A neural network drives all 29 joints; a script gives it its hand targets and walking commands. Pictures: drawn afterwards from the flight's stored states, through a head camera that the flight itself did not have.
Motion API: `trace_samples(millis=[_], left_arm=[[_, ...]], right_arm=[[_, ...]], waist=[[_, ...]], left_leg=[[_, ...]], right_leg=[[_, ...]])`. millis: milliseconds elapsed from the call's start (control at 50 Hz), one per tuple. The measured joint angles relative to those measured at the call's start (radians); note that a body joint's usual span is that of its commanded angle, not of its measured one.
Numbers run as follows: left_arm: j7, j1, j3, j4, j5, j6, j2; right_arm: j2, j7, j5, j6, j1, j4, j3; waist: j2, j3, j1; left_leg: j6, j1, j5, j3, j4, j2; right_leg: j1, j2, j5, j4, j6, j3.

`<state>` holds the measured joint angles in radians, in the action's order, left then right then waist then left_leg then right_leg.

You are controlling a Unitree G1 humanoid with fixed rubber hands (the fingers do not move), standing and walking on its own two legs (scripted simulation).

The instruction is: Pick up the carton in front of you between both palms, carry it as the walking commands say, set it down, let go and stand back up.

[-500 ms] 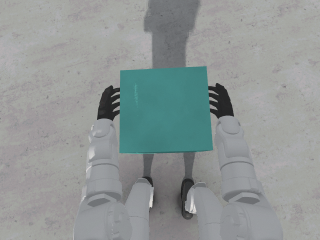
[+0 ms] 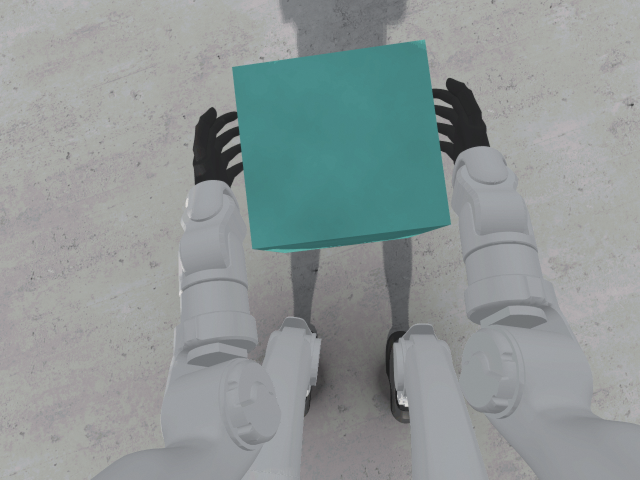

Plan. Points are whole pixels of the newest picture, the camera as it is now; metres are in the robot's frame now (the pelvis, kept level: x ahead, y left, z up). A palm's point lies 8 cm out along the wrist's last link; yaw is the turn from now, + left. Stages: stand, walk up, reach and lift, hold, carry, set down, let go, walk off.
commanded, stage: set down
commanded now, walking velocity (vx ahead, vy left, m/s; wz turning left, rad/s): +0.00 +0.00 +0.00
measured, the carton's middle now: (338, 170) +0.48 +0.04 -0.16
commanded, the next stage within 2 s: none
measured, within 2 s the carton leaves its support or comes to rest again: rests again in 1.44 s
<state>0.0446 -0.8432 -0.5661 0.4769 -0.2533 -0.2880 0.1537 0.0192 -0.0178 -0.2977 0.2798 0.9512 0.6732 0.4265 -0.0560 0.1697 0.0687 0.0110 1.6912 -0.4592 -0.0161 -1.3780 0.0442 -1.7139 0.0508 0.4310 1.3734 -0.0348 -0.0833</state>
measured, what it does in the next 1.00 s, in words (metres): lowers itself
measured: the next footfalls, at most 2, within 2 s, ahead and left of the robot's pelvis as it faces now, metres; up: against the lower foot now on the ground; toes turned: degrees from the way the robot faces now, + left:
none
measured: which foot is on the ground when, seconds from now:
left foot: down 0.00-1.00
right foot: down 0.00-1.00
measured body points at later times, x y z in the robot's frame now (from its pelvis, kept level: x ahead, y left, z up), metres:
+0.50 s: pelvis -0.03 -0.02 -0.12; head +0.30 -0.02 +0.18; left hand +0.46 +0.19 -0.24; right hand +0.54 -0.10 -0.24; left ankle +0.06 +0.12 -0.56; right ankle +0.07 -0.13 -0.56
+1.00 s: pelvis -0.03 -0.03 -0.20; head +0.36 -0.02 +0.02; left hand +0.49 +0.21 -0.37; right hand +0.59 -0.08 -0.38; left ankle +0.06 +0.12 -0.56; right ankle +0.07 -0.13 -0.56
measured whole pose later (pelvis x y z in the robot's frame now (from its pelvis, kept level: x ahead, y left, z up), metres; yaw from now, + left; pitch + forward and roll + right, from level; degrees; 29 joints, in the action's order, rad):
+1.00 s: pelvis -0.03 -0.03 -0.20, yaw +4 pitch +43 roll +5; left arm 0.18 -1.36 -0.50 0.67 0.02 -0.28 -0.06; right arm -0.39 0.04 0.01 0.27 1.67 1.09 -0.03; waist 0.00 -0.34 0.14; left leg 0.09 2.22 -0.61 -0.02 -2.07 0.07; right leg -2.28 0.08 0.57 2.11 0.00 -0.05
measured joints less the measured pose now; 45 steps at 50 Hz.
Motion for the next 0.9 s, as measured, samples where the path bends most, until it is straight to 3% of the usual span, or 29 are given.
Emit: trace_samples(millis=[200, 380, 640, 760, 900], left_arm=[[0.035, -0.128, -0.005, 0.008, 0.046, -0.03, -0.044], [0.034, -0.252, -0.059, 0.078, 0.02, -0.049, -0.067], [0.053, -0.396, -0.079, 0.111, 0.087, -0.022, -0.129], [0.061, -0.451, -0.075, 0.153, 0.109, -0.021, -0.15], [0.085, -0.457, -0.015, 0.159, 0.191, -0.001, -0.167]], right_arm=[[-0.079, 0.014, 0.037, 0.032, 0.178, 0.069, -0.047], [-0.137, 0.021, 0.034, 0.062, 0.31, 0.156, -0.063], [-0.234, 0.056, 0.108, 0.047, 0.532, 0.268, -0.198], [-0.277, 0.052, 0.112, 0.044, 0.621, 0.344, -0.233], [-0.343, 0.054, 0.217, 0.014, 0.65, 0.376, -0.354]], waist=[[0.004, -0.044, 0.011], [0.01, -0.102, 0.03], [0.021, -0.271, 0.058], [0.023, -0.355, 0.056], [0.025, -0.441, 0.057]], left_leg=[[0.024, 0.214, -0.036, -0.018, -0.207, 0.005], [0.042, 0.335, -0.055, -0.016, -0.326, -0.001], [0.071, 0.456, -0.093, -0.016, -0.505, 0.001], [0.08, 0.49, -0.117, -0.015, -0.576, 0.009], [0.082, 0.523, -0.142, -0.013, -0.647, 0.014]], right_leg=[[-0.214, 0.008, 0.036, 0.208, 0.011, 0.023], [-0.349, 0.024, 0.048, 0.336, 0.021, 0.025], [-0.491, 0.036, 0.078, 0.53, 0.038, 0.032], [-0.529, 0.033, 0.104, 0.609, 0.044, 0.034], [-0.563, 0.032, 0.128, 0.679, 0.042, 0.035]])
